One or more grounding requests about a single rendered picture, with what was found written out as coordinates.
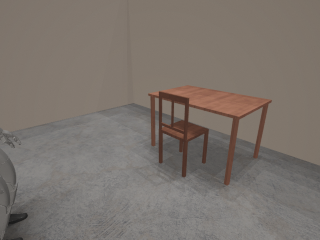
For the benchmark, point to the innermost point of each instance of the left robot hand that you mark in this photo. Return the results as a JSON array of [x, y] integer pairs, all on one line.
[[7, 134]]

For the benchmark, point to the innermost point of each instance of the table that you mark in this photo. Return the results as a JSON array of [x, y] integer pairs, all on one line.
[[223, 103]]

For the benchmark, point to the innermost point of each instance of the robot right thigh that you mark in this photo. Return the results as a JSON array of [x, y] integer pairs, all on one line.
[[4, 197]]

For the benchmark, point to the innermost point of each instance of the right robot shin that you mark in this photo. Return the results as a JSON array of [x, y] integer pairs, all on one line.
[[4, 219]]

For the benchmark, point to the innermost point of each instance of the chair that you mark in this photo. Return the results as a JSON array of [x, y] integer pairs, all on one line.
[[182, 130]]

